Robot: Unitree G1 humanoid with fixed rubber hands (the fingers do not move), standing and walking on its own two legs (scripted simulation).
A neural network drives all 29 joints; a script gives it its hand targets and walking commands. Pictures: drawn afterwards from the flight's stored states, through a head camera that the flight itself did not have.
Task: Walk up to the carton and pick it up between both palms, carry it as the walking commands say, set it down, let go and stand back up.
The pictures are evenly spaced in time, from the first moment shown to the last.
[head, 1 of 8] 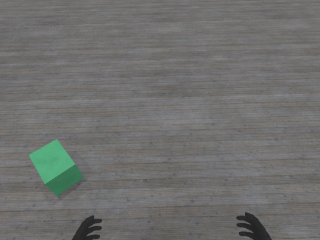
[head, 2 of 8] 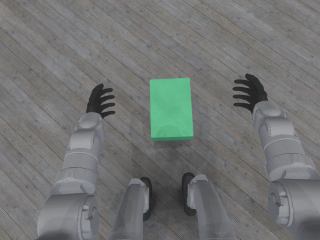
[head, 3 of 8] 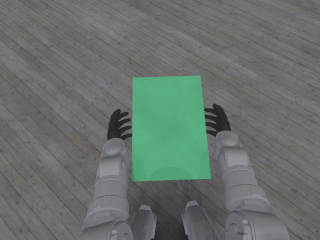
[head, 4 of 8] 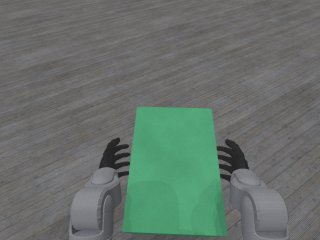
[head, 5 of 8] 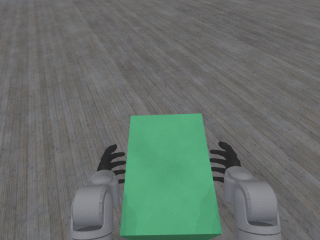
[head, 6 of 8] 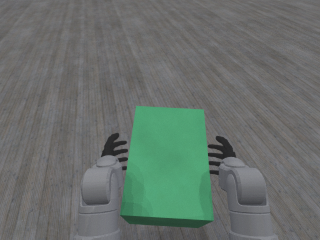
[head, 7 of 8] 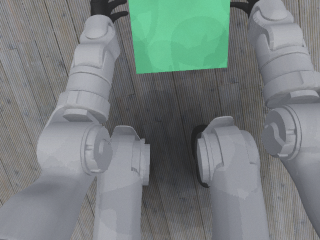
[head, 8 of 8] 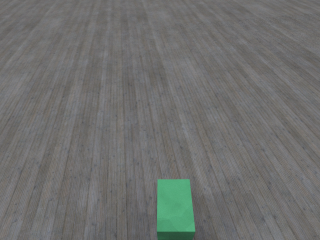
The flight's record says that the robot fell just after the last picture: no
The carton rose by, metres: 0.72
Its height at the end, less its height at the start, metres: +0.00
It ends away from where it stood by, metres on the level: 3.06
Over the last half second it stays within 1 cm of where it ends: yes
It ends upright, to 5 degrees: yes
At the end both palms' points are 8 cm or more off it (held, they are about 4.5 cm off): yes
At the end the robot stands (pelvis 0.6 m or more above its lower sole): yes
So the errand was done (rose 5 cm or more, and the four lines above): yes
